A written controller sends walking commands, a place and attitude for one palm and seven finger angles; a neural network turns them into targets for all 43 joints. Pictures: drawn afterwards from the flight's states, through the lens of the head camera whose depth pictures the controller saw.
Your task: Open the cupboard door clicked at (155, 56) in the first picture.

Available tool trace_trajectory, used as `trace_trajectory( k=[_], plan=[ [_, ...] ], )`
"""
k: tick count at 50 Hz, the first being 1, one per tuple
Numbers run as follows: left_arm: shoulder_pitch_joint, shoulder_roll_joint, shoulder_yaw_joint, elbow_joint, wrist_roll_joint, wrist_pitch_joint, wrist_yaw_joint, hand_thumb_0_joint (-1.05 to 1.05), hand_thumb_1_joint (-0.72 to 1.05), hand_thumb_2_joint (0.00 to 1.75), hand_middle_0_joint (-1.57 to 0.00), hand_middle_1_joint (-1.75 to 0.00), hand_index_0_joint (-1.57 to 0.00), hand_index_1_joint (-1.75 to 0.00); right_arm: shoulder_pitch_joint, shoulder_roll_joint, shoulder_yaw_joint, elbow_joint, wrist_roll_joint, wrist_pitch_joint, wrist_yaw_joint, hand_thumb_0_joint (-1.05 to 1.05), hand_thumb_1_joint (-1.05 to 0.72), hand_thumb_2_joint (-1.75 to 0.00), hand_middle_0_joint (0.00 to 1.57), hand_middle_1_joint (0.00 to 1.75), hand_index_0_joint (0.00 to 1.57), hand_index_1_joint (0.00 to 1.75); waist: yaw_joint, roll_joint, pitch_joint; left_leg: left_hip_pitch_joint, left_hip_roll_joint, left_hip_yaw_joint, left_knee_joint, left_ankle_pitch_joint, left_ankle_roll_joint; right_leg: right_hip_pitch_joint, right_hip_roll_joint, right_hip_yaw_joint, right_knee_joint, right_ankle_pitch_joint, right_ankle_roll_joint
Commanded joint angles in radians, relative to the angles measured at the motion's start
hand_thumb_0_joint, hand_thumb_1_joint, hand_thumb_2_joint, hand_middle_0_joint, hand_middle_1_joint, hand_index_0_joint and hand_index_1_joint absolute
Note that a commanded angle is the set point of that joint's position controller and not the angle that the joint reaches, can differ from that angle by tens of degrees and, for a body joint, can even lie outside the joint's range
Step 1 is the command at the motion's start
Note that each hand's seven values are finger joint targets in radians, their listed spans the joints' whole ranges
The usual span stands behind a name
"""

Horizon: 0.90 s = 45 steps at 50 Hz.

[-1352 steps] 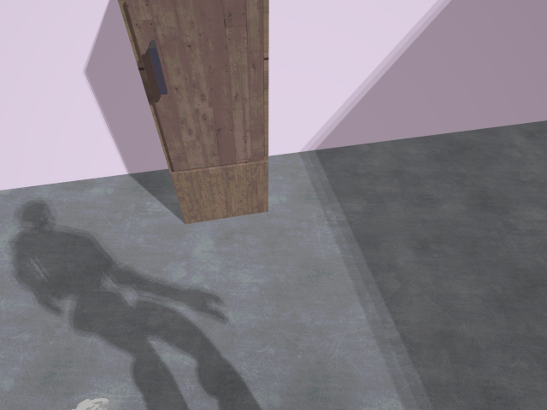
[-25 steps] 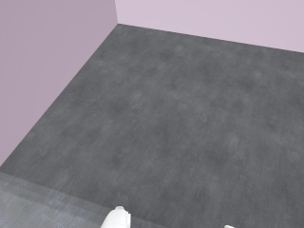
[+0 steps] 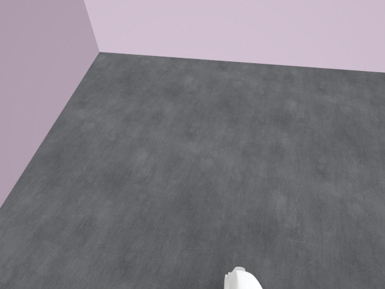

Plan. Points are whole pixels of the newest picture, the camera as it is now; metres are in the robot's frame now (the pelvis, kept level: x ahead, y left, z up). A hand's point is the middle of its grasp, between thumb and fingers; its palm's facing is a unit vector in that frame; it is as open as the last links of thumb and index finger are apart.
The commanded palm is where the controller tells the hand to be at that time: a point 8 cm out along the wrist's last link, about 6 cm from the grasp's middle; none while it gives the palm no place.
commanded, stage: walk to a spot facing it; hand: left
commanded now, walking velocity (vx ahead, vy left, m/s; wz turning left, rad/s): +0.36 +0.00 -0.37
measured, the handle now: out of the picture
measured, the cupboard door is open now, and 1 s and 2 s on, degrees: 48 48 48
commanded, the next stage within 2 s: turn to face it in 0.22 s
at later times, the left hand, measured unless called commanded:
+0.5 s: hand (147, 235) +0.28 +0.14 -0.19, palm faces +0.00 -0.99 -0.17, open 7.2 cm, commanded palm none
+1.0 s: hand (147, 206) +0.35 +0.15 -0.16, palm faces +0.28 -0.92 -0.28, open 7.4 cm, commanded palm none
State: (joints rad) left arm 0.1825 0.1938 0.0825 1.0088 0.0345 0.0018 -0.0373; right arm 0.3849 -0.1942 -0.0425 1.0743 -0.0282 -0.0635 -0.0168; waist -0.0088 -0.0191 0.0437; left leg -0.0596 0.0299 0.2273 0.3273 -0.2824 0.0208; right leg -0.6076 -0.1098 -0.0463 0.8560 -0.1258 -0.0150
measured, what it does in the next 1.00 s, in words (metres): walks ahead, turning left: right foot, then left foot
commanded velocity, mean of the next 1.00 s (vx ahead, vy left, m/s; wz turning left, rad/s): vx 0.08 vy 0.00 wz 0.39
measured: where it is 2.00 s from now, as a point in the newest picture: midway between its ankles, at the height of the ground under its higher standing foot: (214, 254)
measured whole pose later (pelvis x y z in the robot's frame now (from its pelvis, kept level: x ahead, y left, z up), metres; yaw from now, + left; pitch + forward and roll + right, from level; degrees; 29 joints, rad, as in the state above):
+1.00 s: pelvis +0.32 -0.07 -0.01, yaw +16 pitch +2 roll +1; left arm 0.19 0.20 0.06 0.89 0.03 0.01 0.02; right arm 0.17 -0.25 -0.09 0.94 -0.02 0.07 0.02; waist -0.01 0.02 0.06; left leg -0.56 -0.02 -0.01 1.03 -0.44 -0.03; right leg -0.27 -0.08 -0.09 0.57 -0.33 0.02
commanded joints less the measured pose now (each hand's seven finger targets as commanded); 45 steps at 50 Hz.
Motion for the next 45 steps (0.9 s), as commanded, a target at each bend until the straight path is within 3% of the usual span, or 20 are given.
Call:
trace_trajectory(
  k=[1, 3, 5, 6, 7, 8, 9, 12, 15, 23, 25, 26, 27, 28, 30, 33, 39, 42, 43, 45],
  plan=[
    [-0.139, 0.008, -0.016, -0.099, -0.005, -0.021, -0.011, 0.0, 0.9, 0.9, -0.2, -0.3, -0.2, -0.3, 0.12, -0.099, -0.006, -0.016, -0.012, -0.016, -0.004, 0.0, -0.9, -0.9, 0.2, 0.3, 0.2, 0.3, -0.036, 0.119, 0.078, -0.024, 0.294, -0.09, -0.132, 0.325, 0.091, 0.043, 0.023, -0.051, -0.14, -0.016, -0.024],
    [-0.131, 0.03, -0.016, -0.101, -0.007, -0.028, -0.009, 0.0, 0.9, 0.9, -0.2, -0.3, -0.2, -0.3, 0.13, -0.117, -0.008, -0.005, -0.013, -0.01, -0.004, 0.0, -0.9, -0.9, 0.2, 0.3, 0.2, 0.3, -0.017, 0.121, 0.053, 0.015, 0.304, -0.069, -0.053, 0.48, 0.079, 0.131, 0.055, -0.074, -0.197, -0.086, -0.051],
    [0.047, 0.066, -0.008, -0.045, -0.006, -0.042, -0.004, 0.0, 0.9, 0.9, -0.2, -0.3, -0.2, -0.3, 0.112, -0.136, -0.006, -0.005, -0.004, -0.006, -0.005, 0.0, -0.9, -0.9, 0.2, 0.3, 0.2, 0.3, 0.069, 0.076, -0.053, -0.009, 0.258, -0.025, 0.194, 0.709, 0.044, 0.412, 0.122, -0.121, -0.3, -0.065, -0.084],
    [0.217, 0.133, 0.012, 0.008, -0.002, -0.054, 0.006, 0.0, 0.9, 0.9, -0.2, -0.3, -0.2, -0.3, 0.082, -0.129, -0.004, -0.015, 0.011, -0.009, 0.003, 0.0, -0.9, -0.9, 0.2, 0.3, 0.2, 0.3, 0.146, 0.016, -0.147, -0.205, 0.214, 0.012, 0.421, 0.611, 0.006, 0.723, 0.044, -0.016, -0.323, -0.067, -0.126],
    [0.372, 0.251, 0.046, 0.043, -0.004, -0.058, 0.025, 0.0, 0.9, 0.9, -0.2, -0.3, -0.2, -0.3, 0.094, -0.072, 0.003, -0.052, 0.03, -0.017, 0.006, 0.0, -0.9, -0.9, 0.2, 0.3, 0.2, 0.3, 0.188, -0.226, -0.289, -0.5, 0.058, 0.051, 0.783, -0.006, -0.049, 1.0, -0.254, 0.428, -0.41, -0.015, -0.247],
    [0.363, 0.28, 0.043, 0.043, -0.031, -0.051, 0.035, 0.0, 0.9, 0.9, -0.2, -0.3, -0.2, -0.3, 0.01, -0.08, -0.005, -0.081, 0.03, -0.012, 0.003, 0.0, -0.9, -0.9, 0.2, 0.3, 0.2, 0.3, 0.174, -0.164, -0.227, -0.62, 0.034, -0.088, 0.989, -0.335, -0.046, 0.921, -0.369, 0.593, -0.533, 0.133, -0.314],
    [0.281, 0.243, 0.032, 0.024, -0.031, -0.052, 0.044, 0.0, 0.9, 0.9, -0.2, -0.3, -0.2, -0.3, -0.044, -0.069, -0.012, -0.082, 0.022, -0.009, 0.003, 0.0, -0.9, -0.9, 0.2, 0.3, 0.2, 0.3, 0.145, -0.142, -0.164, -0.654, 0.087, -0.18, 1.024, -0.233, -0.041, 0.808, -0.315, 0.491, -0.528, 0.19, -0.282],
    [0.103, 0.115, -0.008, -0.014, -0.025, -0.063, 0.049, 0.0, 0.9, 0.9, -0.2, -0.3, -0.2, -0.3, -0.007, -0.018, -0.006, -0.044, 0.007, 0.023, 0.006, 0.0, -0.9, -0.9, 0.2, 0.3, 0.2, 0.3, 0.017, -0.088, -0.047, -0.498, 0.146, -0.194, 0.831, -0.101, -0.056, 0.472, -0.195, 0.199, -0.581, 0.237, -0.194],
    [0.06, 0.095, -0.013, -0.015, -0.021, -0.075, 0.042, 0.0, 0.9, 0.9, -0.2, -0.3, -0.2, -0.3, 0.058, 0.023, -0.004, -0.01, 0.006, 0.047, 0.015, 0.0, -0.9, -0.9, 0.2, 0.3, 0.2, 0.3, -0.035, -0.09, -0.022, -0.414, 0.117, -0.149, 0.68, -0.008, -0.071, 0.365, -0.124, 0.083, -0.631, 0.166, -0.163],
    [0.075, 0.095, -0.015, 0.026, -0.018, -0.072, 0.058, 0.0, 0.9, 0.9, -0.2, -0.3, -0.2, -0.3, -0.087, 0.003, -0.003, -0.056, 0.014, 0.033, 0.022, 0.0, -0.9, -0.9, 0.2, 0.3, 0.2, 0.3, -0.025, -0.095, 0.009, -0.323, 0.053, -0.14, 0.303, 0.131, -0.04, 0.481, -0.144, -0.038, -0.49, 0.373, -0.097],
    [0.093, 0.101, -0.009, 0.011, -0.025, -0.054, 0.062, 0.0, 0.9, 0.9, -0.2, -0.3, -0.2, -0.3, 0.015, -0.075, -0.016, -0.035, 0.003, 0.033, 0.022, 0.0, -0.9, -0.9, 0.2, 0.3, 0.2, 0.3, -0.063, 0.047, -0.068, -0.113, 0.053, -0.187, 0.208, 0.397, -0.008, 0.425, -0.099, -0.102, -0.253, 0.266, -0.031],
    [0.145, 0.08, -0.008, -0.006, -0.033, -0.043, 0.063, 0.0, 0.9, 0.9, -0.2, -0.3, -0.2, -0.3, 0.071, -0.165, -0.031, -0.044, -0.01, 0.032, 0.014, 0.0, -0.9, -0.9, 0.2, 0.3, 0.2, 0.3, -0.072, 0.243, -0.14, 0.021, 0.228, -0.431, 0.18, 0.651, 0.096, 0.278, 0.003, -0.139, -0.046, -0.045, 0.027],
    [0.15, 0.063, -0.017, -0.03, -0.035, -0.037, 0.066, 0.0, 0.9, 0.9, -0.2, -0.3, -0.2, -0.3, 0.1, -0.218, -0.044, -0.05, -0.01, 0.044, 0.004, 0.0, -0.9, -0.9, 0.2, 0.3, 0.2, 0.3, -0.081, 0.331, -0.17, 0.023, 0.373, -0.635, 0.083, 0.709, 0.209, 0.209, 0.099, -0.103, 0.191, -0.575, 0.042],
    [0.084, 0.073, -0.022, -0.065, -0.029, -0.027, 0.064, 0.0, 0.9, 0.9, -0.2, -0.3, -0.2, -0.3, 0.063, -0.226, -0.037, -0.067, -0.007, 0.05, -0.009, 0.0, -0.9, -0.9, 0.2, 0.3, 0.2, 0.3, -0.068, 0.273, -0.143, -0.02, 0.394, -0.714, 0.045, 0.594, 0.244, 0.12, 0.077, 0.009, 0.312, -0.552, 0.046],
    [0.022, 0.078, -0.009, -0.077, -0.022, -0.021, 0.059, 0.0, 0.9, 0.9, -0.2, -0.3, -0.2, -0.3, -0.038, -0.198, -0.038, -0.113, -0.003, 0.052, -0.013, 0.0, -0.9, -0.9, 0.2, 0.3, 0.2, 0.3, -0.042, 0.214, -0.113, -0.154, 0.338, -0.647, 0.002, 0.348, 0.203, 0.079, 0.038, 0.066, 0.375, -0.435, 0.053],
    [0.048, 0.057, -0.004, -0.076, -0.021, -0.004, 0.047, 0.0, 0.9, 0.9, -0.2, -0.3, -0.2, -0.3, -0.144, -0.183, -0.036, -0.157, -0.003, 0.048, -0.012, 0.0, -0.9, -0.9, 0.2, 0.3, 0.2, 0.3, 0.004, 0.132, -0.113, -0.231, 0.24, -0.5, -0.017, 0.246, 0.146, 0.142, 0.043, 0.046, 0.232, -0.328, 0.064],
    [0.038, 0.061, 0.0, -0.125, -0.018, 0.01, 0.051, 0.0, 0.9, 0.9, -0.2, -0.3, -0.2, -0.3, -0.179, -0.215, -0.064, -0.191, -0.005, 0.075, 0.002, 0.0, -0.9, -0.9, 0.2, 0.3, 0.2, 0.3, -0.007, 0.157, -0.131, -0.264, 0.197, -0.527, -0.012, 0.099, 0.137, 0.246, 0.09, 0.009, -0.044, -0.314, 0.069],
    [0.109, 0.08, 0.01, -0.125, -0.018, 0.004, 0.053, 0.0, 0.9, 0.9, -0.2, -0.3, -0.2, -0.3, -0.232, -0.215, -0.077, -0.22, 0.002, 0.089, 0.008, 0.0, -0.9, -0.9, 0.2, 0.3, 0.2, 0.3, 0.032, 0.141, -0.113, -0.373, 0.141, -0.529, 0.035, 0.003, 0.097, 0.418, 0.111, -0.013, -0.286, -0.191, 0.063],
    [0.147, 0.119, 0.019, -0.126, -0.014, -0.003, 0.058, 0.0, 0.9, 0.9, -0.2, -0.3, -0.2, -0.3, -0.249, -0.193, -0.078, -0.235, 0.008, 0.092, 0.013, 0.0, -0.9, -0.9, 0.2, 0.3, 0.2, 0.3, 0.054, 0.083, -0.118, -0.454, 0.087, -0.492, 0.099, -0.047, 0.056, 0.525, 0.064, 0.031, -0.419, -0.176, 0.049],
    [0.14, 0.266, 0.04, -0.154, 0.003, -0.006, 0.068, 0.0, 0.9, 0.9, -0.2, -0.3, -0.2, -0.3, -0.291, -0.106, -0.065, -0.282, 0.013, 0.089, 0.027, 0.0, -0.9, -0.9, 0.2, 0.3, 0.2, 0.3, 0.085, -0.297, -0.067, -0.654, -0.096, -0.225, 0.594, -0.299, -0.06, 0.52, -0.385, 0.452, -0.668, -0.265, -0.135]
  ],
)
